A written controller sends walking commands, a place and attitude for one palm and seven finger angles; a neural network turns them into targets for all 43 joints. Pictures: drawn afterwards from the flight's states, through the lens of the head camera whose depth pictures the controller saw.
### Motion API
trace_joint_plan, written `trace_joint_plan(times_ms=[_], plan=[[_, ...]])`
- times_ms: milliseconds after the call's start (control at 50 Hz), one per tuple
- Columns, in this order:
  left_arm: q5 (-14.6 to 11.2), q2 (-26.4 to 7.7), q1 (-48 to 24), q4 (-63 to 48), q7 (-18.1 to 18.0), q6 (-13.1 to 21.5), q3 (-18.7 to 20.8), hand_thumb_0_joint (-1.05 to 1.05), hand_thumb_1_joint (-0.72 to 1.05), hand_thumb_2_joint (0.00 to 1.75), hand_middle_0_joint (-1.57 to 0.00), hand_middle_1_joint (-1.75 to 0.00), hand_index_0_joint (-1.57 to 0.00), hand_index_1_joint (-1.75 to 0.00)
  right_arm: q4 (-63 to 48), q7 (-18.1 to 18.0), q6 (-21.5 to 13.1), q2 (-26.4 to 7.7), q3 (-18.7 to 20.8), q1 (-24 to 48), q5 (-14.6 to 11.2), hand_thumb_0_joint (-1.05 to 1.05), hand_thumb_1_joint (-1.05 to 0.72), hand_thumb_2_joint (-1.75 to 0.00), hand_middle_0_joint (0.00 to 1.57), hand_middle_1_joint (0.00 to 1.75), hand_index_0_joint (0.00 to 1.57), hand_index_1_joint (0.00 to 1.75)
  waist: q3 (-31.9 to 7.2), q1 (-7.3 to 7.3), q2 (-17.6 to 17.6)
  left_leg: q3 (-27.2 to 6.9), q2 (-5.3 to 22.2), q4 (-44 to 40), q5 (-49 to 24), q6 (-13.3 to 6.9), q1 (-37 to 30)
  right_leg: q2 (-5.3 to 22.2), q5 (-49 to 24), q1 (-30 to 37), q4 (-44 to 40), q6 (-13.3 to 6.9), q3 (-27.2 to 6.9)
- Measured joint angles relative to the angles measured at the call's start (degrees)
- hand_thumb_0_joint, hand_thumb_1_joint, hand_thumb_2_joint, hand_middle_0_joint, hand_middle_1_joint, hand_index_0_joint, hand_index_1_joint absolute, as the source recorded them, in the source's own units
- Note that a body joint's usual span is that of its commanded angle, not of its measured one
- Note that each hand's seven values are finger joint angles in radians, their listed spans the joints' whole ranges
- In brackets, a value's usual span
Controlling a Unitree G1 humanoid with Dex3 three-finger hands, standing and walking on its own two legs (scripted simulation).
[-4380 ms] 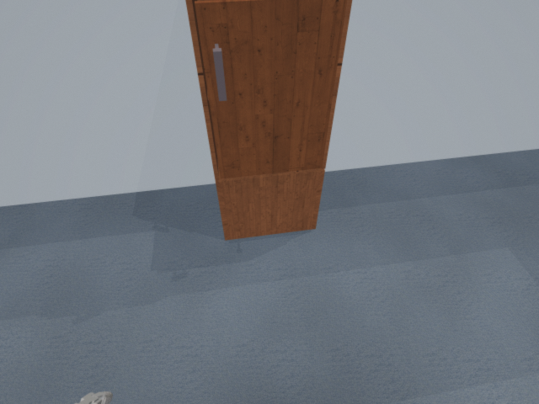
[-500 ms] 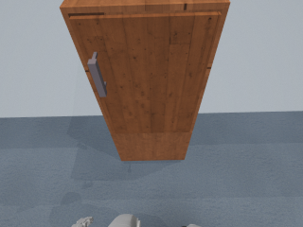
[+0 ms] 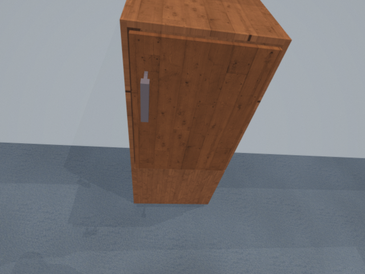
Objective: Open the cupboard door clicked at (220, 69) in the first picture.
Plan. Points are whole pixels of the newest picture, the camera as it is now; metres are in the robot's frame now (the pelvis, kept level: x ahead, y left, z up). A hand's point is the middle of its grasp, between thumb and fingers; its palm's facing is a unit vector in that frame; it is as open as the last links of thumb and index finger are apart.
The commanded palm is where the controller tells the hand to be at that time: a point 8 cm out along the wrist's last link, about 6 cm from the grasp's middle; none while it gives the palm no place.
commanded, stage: come to a stop and stand still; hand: left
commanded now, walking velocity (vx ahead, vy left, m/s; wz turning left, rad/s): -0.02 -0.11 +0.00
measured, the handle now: (145, 97) +0.56 +0.15 +0.05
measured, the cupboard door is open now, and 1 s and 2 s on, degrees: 0 0 0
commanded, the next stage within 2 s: look again from close up in 1.56 s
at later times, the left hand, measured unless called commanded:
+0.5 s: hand out of the picture +0.03 +0.09 -0.18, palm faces +0.04 -0.97 -0.23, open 7.2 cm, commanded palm none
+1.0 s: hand out of the picture -0.05 +0.04 -0.19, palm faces +0.10 -0.99 -0.12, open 7.4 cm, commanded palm none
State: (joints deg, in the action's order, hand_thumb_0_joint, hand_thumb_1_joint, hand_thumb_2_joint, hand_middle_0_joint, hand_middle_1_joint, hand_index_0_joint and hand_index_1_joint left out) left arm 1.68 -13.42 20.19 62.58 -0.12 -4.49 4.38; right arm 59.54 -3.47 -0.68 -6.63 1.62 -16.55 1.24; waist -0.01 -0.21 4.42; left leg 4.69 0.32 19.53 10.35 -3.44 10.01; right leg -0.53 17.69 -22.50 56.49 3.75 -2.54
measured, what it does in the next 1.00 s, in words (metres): steps on the spot: right foot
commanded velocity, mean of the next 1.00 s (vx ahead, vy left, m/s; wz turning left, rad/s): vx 0.00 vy -0.01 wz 0.00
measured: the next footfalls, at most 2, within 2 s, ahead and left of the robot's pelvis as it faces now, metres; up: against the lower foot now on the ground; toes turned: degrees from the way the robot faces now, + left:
right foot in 0.32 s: +0.01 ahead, -0.18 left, +0.00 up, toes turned -2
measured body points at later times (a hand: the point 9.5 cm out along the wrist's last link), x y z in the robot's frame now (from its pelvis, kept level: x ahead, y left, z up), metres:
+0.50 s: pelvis -0.02 -0.09 -0.01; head -0.04 -0.11 +0.44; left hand +0.02 +0.14 -0.16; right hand -0.07 -0.29 -0.18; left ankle +0.00 +0.07 -0.75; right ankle -0.03 -0.18 -0.75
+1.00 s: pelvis +0.00 -0.09 -0.01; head +0.01 -0.09 +0.44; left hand -0.05 +0.10 -0.17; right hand +0.00 -0.31 -0.17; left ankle +0.00 +0.07 -0.75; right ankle -0.03 -0.18 -0.75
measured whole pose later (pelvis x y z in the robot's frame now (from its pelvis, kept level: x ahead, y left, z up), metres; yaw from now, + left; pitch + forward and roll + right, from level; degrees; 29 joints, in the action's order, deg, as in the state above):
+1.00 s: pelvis +0.00 -0.09 -0.01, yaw +1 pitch -1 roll +0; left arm 0.6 -4.7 19.6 66.8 -1.4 0.2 0.5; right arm 66.0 -3.1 0.2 -7.7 1.2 -14.8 0.9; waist 2.0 -0.9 -0.2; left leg 0.9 5.2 23.7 12.3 4.0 9.8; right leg -1.8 15.4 -6.4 23.1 -2.8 4.7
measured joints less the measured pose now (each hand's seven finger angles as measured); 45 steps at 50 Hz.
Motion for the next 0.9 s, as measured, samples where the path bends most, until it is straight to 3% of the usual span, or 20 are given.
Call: trace_joint_plan(times_ms=[120,220,320,380,460,600,900], plan=[[-0.2,1.1,-1.7,0.8,0.1,-0.6,-0.4,0.00,0.91,0.90,-0.20,-0.29,-0.20,-0.30,2.7,-0.4,0.3,0.2,0.3,-2.2,0.1,0.00,-0.91,-0.90,0.20,0.30,0.20,0.30,1.1,1.66,-1.0,0.5,1.1,-0.5,-0.7,0.6,-0.3,1.3,3.6,3.0,-5.5,-0.3,1.3],[-0.5,2.6,-5.8,0.0,-0.1,0.3,-1.2,0.00,0.91,0.90,-0.20,-0.29,-0.20,-0.30,5.1,0.3,1.0,-0.2,0.7,-3.7,0.3,0.00,-0.90,-0.90,0.20,0.30,0.20,0.30,1.4,2.98,-2.5,0.2,1.8,0.8,-0.9,1.8,0.5,2.5,5.6,6.0,-14.7,-1.5,3.0],[-0.6,3.1,-8.6,-0.8,-1.0,2.8,-1.7,0.00,0.93,0.90,-0.20,-0.29,-0.20,-0.30,7.0,1.1,1.4,-0.1,1.0,-4.9,-0.1,0.00,-0.90,-0.90,0.20,0.30,0.20,0.30,0.7,2.98,-2.9,0.2,1.6,5.2,0.6,4.0,2.6,3.1,-2.5,11.8,-30.1,-2.8,4.0],[-0.7,4.4,-9.1,-0.1,-1.5,3.7,-2.4,0.00,0.94,0.90,-0.20,-0.29,-0.20,-0.30,7.6,1.5,1.9,-0.9,0.8,-5.0,-0.2,0.00,-0.90,-0.90,0.20,0.30,0.20,0.30,0.2,3.31,-6.0,-1.7,3.0,7.1,3.4,4.5,2.8,1.4,-2.8,12.6,-29.9,-4.5,5.5],[-1.0,4.9,-8.0,-0.1,-1.8,4.4,-2.8,0.00,0.95,0.90,-0.20,-0.29,-0.20,-0.30,7.5,1.9,2.1,-0.7,0.3,-4.9,0.2,0.00,-0.91,-0.90,0.20,0.30,0.20,0.30,-1.0,2.61,-7.1,-2.8,4.1,7.3,3.3,3.9,2.7,-0.3,-2.9,13.2,-30.9,-5.9,6.5],[-1.2,4.9,-5.4,1.2,-1.8,4.2,-2.7,0.00,0.96,0.90,-0.20,-0.29,-0.20,-0.30,7.1,1.6,1.3,0.3,-0.2,-2.9,0.1,0.00,-0.91,-0.90,0.20,0.30,0.20,0.30,0.3,1.64,-5.9,-4.2,5.4,5.9,1.3,7.0,2.0,-1.8,-2.5,13.5,-30.8,-7.4,7.5],[-1.1,9.0,-0.1,4.4,-1.2,4.4,-3.9,0.00,0.91,0.90,-0.20,-0.29,-0.20,-0.30,6.4,0.7,1.1,-0.8,-0.3,1.1,-0.4,0.00,-0.91,-0.90,0.19,0.30,0.19,0.30,2.2,-0.53,-4.8,-4.2,5.4,4.4,1.7,7.9,0.4,-1.9,-2.5,15.6,-33.3,-7.1,7.6]])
